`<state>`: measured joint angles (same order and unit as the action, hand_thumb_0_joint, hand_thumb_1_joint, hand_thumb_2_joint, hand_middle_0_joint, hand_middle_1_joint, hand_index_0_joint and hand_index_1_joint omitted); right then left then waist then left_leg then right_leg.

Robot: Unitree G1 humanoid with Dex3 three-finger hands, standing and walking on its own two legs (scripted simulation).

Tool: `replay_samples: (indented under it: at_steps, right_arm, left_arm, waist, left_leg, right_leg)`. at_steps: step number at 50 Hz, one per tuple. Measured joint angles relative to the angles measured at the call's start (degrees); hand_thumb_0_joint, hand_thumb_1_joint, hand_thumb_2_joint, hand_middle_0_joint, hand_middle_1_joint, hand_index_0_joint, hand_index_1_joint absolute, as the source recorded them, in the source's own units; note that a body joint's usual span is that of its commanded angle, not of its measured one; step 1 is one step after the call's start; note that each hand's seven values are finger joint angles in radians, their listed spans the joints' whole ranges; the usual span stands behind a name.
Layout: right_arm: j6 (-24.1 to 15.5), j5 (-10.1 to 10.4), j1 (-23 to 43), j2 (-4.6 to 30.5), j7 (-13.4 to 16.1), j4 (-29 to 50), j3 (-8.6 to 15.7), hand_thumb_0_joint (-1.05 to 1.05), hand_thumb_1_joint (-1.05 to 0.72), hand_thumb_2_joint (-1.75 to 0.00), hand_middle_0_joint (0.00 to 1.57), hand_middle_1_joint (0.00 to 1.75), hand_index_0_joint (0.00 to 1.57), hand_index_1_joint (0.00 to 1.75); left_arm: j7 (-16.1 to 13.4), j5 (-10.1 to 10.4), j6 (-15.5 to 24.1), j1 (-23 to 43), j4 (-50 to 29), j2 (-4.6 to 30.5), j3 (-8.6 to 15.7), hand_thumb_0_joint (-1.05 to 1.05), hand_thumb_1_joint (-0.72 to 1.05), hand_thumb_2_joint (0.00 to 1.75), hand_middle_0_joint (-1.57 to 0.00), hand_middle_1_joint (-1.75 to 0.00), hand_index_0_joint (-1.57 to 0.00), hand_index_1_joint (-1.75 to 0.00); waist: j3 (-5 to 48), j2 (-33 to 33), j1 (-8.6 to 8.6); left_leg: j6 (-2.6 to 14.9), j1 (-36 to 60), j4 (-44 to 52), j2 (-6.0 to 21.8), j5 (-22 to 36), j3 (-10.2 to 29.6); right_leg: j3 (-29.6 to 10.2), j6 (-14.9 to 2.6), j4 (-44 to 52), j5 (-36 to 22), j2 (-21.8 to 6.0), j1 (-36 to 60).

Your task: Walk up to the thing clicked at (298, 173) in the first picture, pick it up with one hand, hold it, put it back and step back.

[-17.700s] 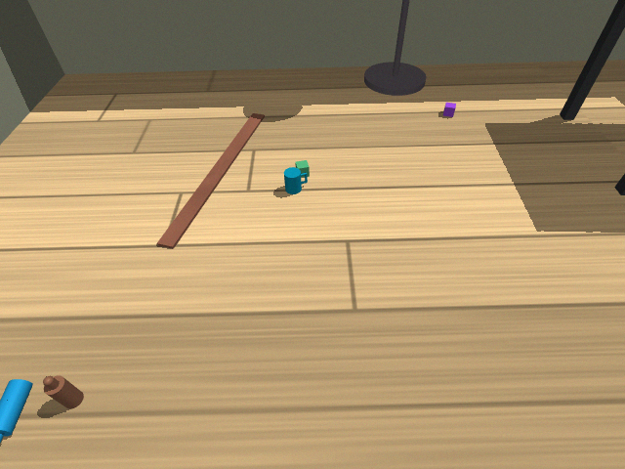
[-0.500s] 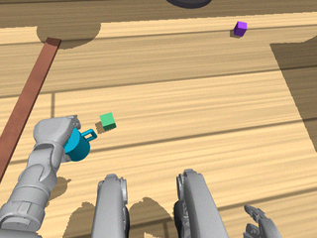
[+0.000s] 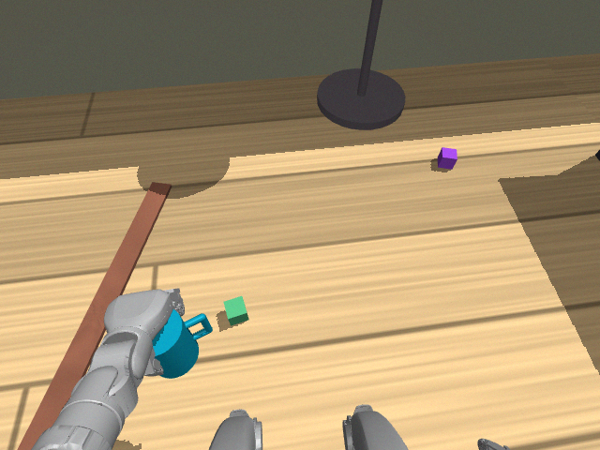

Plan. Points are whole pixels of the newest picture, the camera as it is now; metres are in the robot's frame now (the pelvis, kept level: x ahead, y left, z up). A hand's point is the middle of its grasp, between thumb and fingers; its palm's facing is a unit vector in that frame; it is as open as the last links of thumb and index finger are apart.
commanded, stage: lift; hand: left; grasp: from above
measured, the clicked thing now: (176, 338) +0.34 +0.20 -0.14
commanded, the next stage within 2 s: hold in 0.40 s
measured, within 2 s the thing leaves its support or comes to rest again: neither
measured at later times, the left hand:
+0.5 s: hand (134, 314) +0.33 +0.23 -0.02, palm faces -0.47 -0.08 -0.88, open 10.7 cm
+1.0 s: hand (125, 296) +0.34 +0.23 +0.02, palm faces -0.47 -0.07 -0.88, open 10.7 cm
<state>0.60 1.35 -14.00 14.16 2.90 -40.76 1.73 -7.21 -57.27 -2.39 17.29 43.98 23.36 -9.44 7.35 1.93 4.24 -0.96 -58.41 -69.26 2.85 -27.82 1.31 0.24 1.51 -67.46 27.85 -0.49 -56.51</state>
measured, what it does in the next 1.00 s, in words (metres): rises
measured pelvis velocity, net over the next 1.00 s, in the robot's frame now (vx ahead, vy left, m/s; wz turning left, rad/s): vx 0.04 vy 0.01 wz -0.01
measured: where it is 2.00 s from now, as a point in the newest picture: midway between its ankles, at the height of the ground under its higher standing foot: outside the picture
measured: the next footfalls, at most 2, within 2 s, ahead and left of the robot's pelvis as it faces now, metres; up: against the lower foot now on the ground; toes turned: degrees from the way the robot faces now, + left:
none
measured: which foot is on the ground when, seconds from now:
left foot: down 0.00-1.00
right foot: down 0.00-1.00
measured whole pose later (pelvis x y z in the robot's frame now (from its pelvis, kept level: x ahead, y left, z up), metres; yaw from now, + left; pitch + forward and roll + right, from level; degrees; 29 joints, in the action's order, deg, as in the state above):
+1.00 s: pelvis +0.04 +0.01 +0.09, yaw -1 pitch +5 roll +0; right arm 1.7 2.1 -13.5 14.7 1.9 -40.6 3.3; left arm -3.7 -57.5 -2.1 15.9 44.0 21.5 -11.5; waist 2.1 1.7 1.8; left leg -0.4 -24.0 -36.9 2.0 -17.6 -1.9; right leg -1.7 2.1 -35.8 17.3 -1.4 -23.3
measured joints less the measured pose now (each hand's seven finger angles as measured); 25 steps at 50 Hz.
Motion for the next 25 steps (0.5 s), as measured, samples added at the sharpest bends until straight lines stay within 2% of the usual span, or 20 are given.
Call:
replay_samples:
  at_steps: [12, 25]
  right_arm:
    - [0.22, -0.11, -0.44, 0.11, -0.26, -1.09, 0.42, 0.01, -0.91, -0.91, 0.20, 0.30, 0.20, 0.30]
    - [0.77, 0.22, -0.38, -0.19, -0.80, -0.25, 0.84, 0.01, -0.91, -0.90, 0.20, 0.30, 0.20, 0.30]
  left_arm:
    - [-2.65, -0.23, -0.76, 0.15, 2.52, -1.75, -0.98, -0.01, -0.14, 0.68, -0.71, -0.73, -0.60, -0.73]
    - [-0.73, -0.07, 0.13, -0.53, 3.62, -2.23, -1.27, -0.01, -0.14, 0.69, -0.70, -0.74, -0.59, -0.73]
  waist:
    - [-2.65, -0.52, -0.20]
    - [-3.63, -0.42, -0.98]
  left_leg:
    - [0.14, 13.97, 13.18, -0.26, 4.21, -1.07]
    - [0.42, 24.14, 23.05, -0.60, 7.30, -2.18]
  right_leg:
    - [-0.49, 0.15, 12.98, -4.28, -0.30, 13.65]
    - [-1.20, 0.42, 22.74, -7.56, -0.65, 23.48]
